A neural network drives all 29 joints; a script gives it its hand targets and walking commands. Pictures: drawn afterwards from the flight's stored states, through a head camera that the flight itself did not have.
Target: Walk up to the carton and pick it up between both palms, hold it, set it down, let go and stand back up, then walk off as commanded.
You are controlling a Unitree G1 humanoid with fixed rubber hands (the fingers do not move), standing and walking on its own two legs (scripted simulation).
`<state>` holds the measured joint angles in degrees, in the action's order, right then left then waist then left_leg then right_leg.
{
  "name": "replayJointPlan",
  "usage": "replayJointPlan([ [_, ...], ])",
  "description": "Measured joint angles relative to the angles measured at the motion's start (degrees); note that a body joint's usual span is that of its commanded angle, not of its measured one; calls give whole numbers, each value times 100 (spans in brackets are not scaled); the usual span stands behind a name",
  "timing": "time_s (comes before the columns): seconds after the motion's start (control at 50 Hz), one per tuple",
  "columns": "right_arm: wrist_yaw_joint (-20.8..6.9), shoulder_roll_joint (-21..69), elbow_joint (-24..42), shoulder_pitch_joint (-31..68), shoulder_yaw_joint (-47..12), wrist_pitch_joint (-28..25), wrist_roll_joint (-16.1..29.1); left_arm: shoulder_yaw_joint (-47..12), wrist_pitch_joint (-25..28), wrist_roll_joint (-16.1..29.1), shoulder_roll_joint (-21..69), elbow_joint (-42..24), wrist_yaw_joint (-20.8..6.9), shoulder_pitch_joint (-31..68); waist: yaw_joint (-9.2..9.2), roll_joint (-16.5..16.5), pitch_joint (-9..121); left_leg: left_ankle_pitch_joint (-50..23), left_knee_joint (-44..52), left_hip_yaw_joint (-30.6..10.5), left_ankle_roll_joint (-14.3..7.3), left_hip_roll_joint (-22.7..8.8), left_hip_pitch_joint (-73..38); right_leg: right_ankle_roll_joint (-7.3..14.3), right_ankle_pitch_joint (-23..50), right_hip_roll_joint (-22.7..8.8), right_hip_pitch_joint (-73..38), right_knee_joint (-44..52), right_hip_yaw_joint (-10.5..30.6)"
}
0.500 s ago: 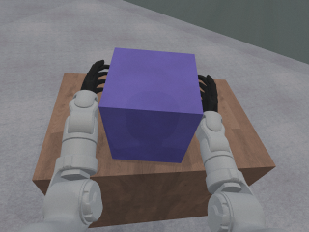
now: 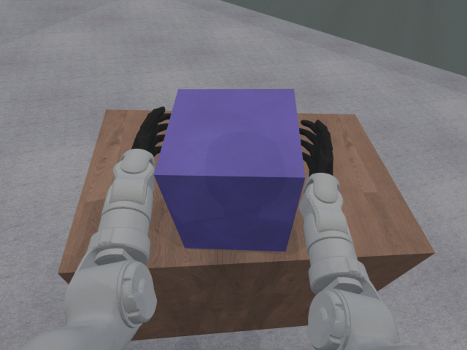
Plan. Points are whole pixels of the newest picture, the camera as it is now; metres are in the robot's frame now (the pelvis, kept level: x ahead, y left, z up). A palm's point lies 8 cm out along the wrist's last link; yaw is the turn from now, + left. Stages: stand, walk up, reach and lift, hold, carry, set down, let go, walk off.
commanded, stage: set down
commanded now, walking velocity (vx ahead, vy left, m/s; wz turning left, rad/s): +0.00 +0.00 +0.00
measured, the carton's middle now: (234, 174) +0.41 -0.05 +0.05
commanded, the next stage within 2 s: none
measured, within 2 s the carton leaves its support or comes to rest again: rests again in 1.30 s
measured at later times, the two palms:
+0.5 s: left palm (139, 144) +0.45 +0.13 +0.10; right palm (306, 166) +0.39 -0.17 +0.10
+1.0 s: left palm (147, 153) +0.42 +0.11 +0.11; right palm (317, 181) +0.36 -0.18 +0.09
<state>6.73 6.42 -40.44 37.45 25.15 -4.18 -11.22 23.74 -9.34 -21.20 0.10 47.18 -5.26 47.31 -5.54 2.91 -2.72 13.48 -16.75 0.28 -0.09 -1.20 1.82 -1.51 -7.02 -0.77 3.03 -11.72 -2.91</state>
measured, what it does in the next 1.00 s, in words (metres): stands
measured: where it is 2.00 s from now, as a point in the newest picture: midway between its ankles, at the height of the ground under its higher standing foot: outside the picture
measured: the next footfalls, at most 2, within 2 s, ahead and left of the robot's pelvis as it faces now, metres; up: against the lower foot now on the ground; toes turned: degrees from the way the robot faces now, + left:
none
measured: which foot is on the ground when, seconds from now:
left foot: down 0.00-1.00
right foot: down 0.00-1.00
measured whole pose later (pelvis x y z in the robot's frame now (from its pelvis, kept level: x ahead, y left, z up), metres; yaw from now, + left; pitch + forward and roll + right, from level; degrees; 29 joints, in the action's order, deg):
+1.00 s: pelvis +0.00 +0.00 +0.00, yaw -1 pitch -2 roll -1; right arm 6.7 8.4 -43.2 36.4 27.7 -8.1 -14.4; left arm 26.7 -3.7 -21.2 0.6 47.5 -6.6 46.0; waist -5.8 2.2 -3.6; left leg 13.8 -17.3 1.7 -0.6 -1.1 1.8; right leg -2.0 -7.3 -1.1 3.7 -12.8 -2.9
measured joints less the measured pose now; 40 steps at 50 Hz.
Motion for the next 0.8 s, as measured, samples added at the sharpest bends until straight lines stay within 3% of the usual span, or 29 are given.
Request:
replayJointPlan([
  [0.18, 12, 23, 1, 0, 30, 87, -3, 34, 9, -1, 2, 63, 6, -1, -17, 3, 4, 79, 32, 9, -15, 10, -1, -33, -52, -12, 19, 0, 0],
  [0.8, 101, 72, -279, -100, 21, -397, -60, -64, 170, 1, 0, -189, -13, -132, -23, -63, -87, 114, -85, 129, -50, 10, 0, -46, -41, -27, 54, -111, 0],
])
